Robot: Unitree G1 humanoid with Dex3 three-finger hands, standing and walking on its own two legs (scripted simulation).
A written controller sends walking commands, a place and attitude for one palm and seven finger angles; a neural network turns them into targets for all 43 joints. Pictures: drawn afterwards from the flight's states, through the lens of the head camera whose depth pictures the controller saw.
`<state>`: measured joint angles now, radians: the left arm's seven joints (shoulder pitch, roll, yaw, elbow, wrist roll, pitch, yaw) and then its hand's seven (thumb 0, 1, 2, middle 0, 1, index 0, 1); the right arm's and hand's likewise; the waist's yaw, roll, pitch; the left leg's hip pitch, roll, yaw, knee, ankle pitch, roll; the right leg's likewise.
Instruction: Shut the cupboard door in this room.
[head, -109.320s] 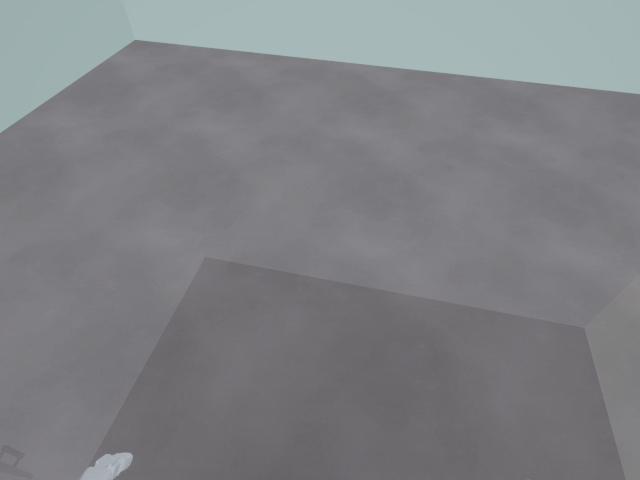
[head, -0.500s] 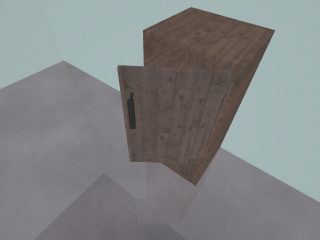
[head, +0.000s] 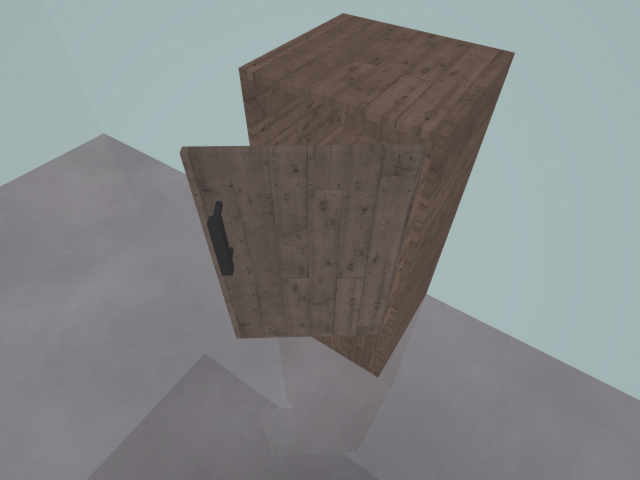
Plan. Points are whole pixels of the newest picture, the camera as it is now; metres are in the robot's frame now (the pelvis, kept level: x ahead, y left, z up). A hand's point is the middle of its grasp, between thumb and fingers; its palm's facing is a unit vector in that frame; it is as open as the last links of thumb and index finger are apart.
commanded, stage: shuffle to correct the standing spot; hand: left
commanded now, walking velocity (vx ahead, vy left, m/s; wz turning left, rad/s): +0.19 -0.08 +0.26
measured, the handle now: (223, 239) +0.52 +0.20 -0.05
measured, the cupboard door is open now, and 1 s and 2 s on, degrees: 36 36 36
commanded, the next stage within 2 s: come to a stop and stand still in 0.16 s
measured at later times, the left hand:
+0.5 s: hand out of the picture +0.05 +0.14 -0.18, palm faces +0.13 -0.99 -0.09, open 7.4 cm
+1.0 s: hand out of the picture +0.07 +0.14 -0.18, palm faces +0.10 -0.98 -0.19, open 7.3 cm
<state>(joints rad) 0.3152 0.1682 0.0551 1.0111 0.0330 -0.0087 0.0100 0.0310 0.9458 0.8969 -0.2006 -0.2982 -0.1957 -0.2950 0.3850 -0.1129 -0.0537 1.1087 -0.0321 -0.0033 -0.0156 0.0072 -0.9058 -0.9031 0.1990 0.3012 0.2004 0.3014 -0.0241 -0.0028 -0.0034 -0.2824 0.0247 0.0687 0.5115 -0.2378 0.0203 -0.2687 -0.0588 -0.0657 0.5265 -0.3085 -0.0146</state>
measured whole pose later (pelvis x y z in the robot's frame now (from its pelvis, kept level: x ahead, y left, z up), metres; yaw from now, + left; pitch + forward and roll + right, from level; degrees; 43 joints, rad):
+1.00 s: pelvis +0.04 -0.04 +0.00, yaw +3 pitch -2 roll -1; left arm 0.24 0.17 0.03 1.02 0.02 0.02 0.03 0.01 0.93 0.90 -0.20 -0.30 -0.20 -0.30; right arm 0.25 -0.14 -0.04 1.09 -0.01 0.04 -0.02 0.01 -0.91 -0.90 0.19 0.30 0.20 0.30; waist 0.00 -0.01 0.05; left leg -0.20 0.02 0.04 0.54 -0.31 0.00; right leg -0.26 -0.01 -0.08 0.54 -0.24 -0.02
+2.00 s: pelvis +0.04 -0.03 +0.00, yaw +2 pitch -2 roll +1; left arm 0.28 0.15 -0.01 1.08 0.01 -0.02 0.04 0.01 0.92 0.90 -0.20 -0.30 -0.20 -0.29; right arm 0.33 -0.16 0.02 1.07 -0.02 -0.03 -0.02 0.01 -0.92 -0.90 0.20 0.30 0.20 0.30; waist 0.00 0.03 0.00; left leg -0.13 -0.03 0.07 0.43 -0.27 0.04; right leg -0.24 -0.04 -0.05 0.49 -0.23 0.00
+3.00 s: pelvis +0.00 -0.04 -0.10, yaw +3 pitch +16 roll -1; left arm 0.48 0.21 0.17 -0.08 -0.28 -0.37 -0.20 0.02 0.90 0.90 -0.83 -0.99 -0.83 -0.98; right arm 0.30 -0.19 0.00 0.52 0.01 -0.18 -0.05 0.02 -0.90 -0.90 0.20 0.30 0.20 0.30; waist 0.01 0.02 -0.16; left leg -0.97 0.01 0.01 1.26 -0.58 0.03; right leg -1.01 -0.04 -0.08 1.20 -0.47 -0.02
